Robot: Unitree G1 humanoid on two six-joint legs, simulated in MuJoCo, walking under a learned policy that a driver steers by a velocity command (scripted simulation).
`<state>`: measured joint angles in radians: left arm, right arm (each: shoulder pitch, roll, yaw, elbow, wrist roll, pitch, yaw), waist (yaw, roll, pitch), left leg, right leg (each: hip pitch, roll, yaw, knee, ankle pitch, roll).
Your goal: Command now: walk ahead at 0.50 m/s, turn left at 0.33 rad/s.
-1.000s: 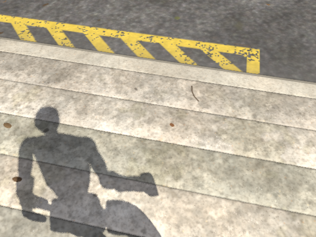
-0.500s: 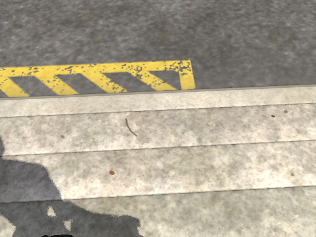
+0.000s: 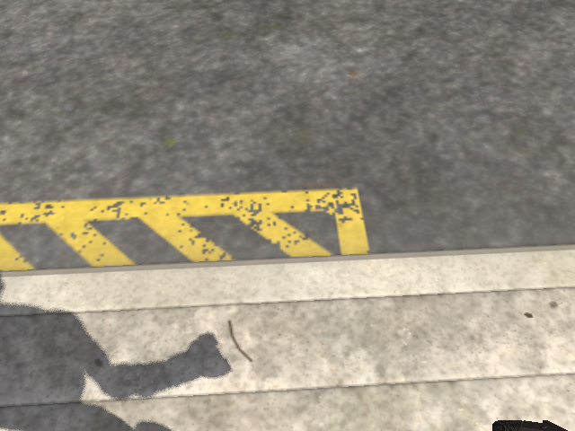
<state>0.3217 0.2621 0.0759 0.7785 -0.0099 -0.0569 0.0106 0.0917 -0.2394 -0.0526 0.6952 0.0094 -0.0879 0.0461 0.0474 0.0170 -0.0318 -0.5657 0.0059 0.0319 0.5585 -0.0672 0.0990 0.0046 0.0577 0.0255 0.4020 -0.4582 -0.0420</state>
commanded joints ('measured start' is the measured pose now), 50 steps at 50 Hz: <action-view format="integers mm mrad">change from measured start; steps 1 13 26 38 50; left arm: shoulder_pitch -65 -228 -216 -67 46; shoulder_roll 109 53 113 116 172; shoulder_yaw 20 -4 26 14 20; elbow -94 -187 -179 -79 1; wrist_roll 21 36 21 6 -20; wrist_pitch -14 -42 -90 -51 -6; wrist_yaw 14 11 -32 -24 -12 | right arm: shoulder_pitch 317 212 260 112 26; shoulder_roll -218 -164 -152 -62 -129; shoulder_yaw -77 -53 -49 -9 -35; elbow -8 -33 11 -63 -95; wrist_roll -11 9 11 -15 -3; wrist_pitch -9 13 41 14 -16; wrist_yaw -10 -55 -64 -50 -21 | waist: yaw -183 -55 -19 -47 -67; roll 43 31 99 -92 -97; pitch -231 -17 -108 14 -22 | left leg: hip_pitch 573 327 499 -106 283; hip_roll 108 100 93 97 -4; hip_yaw -218 -338 -356 -82 -27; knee -34 -310 29 399 -100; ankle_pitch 111 220 557 -148 -20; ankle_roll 123 166 58 -114 -37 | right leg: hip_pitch -250 -680 -241 -191 -122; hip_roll -140 -111 -47 -249 -234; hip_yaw -49 34 3 197 164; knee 581 492 36 -218 21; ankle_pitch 812 335 445 574 648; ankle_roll -29 99 -61 -211 -106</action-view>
